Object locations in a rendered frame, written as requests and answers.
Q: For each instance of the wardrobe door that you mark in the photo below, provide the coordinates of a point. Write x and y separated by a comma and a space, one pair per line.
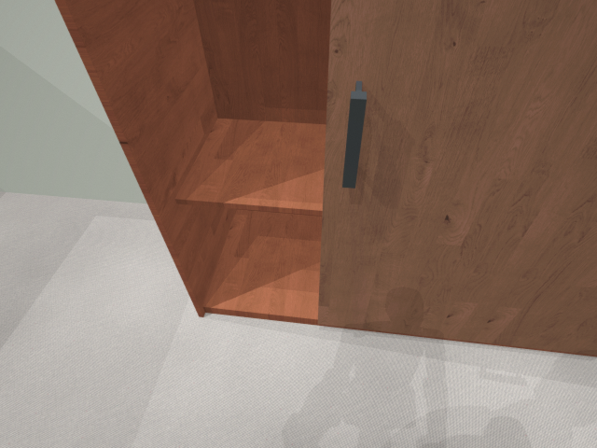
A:
474, 213

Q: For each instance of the handle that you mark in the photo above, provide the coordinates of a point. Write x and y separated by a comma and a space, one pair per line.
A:
354, 135

